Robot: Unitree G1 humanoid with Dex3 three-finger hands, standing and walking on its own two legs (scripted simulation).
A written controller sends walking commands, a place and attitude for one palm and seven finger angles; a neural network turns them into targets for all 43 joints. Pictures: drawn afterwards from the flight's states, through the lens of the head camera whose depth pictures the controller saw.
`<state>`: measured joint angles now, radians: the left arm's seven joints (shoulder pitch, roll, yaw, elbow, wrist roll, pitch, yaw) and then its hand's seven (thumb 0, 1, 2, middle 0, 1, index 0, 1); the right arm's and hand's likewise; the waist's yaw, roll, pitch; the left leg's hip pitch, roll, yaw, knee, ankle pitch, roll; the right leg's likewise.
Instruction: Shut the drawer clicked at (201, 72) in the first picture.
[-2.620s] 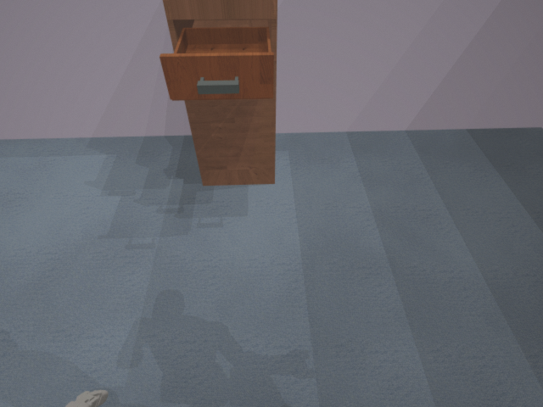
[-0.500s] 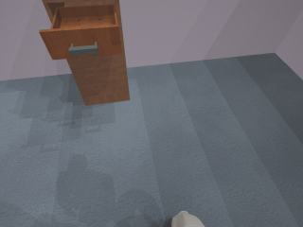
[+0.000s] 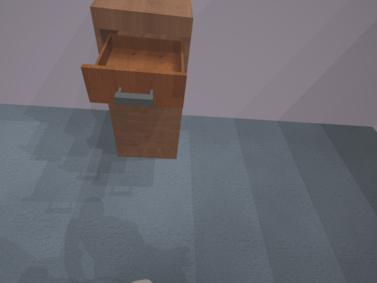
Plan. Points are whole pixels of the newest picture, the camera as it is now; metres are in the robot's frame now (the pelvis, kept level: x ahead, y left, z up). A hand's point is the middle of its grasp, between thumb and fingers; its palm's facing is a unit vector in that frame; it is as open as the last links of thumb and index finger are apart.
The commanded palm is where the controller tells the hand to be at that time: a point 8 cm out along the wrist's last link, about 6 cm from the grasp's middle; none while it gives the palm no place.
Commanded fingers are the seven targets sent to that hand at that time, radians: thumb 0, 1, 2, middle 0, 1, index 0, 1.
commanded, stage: turn to face it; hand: left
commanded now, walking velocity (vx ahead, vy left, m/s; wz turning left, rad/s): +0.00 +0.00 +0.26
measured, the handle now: (135, 95) +0.66 +0.23 -0.01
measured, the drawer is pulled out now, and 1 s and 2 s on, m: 0.28 0.28 0.28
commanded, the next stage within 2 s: take the last steps up to it in 0.06 s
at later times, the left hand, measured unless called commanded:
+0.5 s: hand out of the picture +0.12 +0.16 -0.15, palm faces +0.13 -0.97 -0.21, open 7.3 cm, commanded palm none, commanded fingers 0.00 0.90 0.90 -0.20 -0.30 -0.20 -0.30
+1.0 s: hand (100, 266) +0.18 +0.21 -0.16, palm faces +0.16 -0.98 -0.16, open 7.4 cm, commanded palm none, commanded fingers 0.00 0.90 0.90 -0.20 -0.30 -0.20 -0.30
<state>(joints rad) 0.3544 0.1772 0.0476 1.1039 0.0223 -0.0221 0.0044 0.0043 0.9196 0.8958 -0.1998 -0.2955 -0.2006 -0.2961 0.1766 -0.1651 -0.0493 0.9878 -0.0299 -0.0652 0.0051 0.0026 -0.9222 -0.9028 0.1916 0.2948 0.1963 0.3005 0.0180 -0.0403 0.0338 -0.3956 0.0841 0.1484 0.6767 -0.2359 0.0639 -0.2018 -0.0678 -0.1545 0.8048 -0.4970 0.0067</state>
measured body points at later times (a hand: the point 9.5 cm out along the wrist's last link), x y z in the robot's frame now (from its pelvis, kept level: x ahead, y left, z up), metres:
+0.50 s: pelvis +0.10 -0.02 +0.01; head +0.10 -0.04 +0.46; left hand +0.11 +0.21 -0.13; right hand +0.08 -0.23 -0.16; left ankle +0.08 +0.07 -0.70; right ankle +0.11 -0.13 -0.72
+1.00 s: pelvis +0.23 +0.05 +0.02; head +0.25 +0.06 +0.47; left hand +0.18 +0.27 -0.15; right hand +0.33 -0.18 -0.12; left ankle +0.26 +0.15 -0.72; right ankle +0.23 -0.08 -0.65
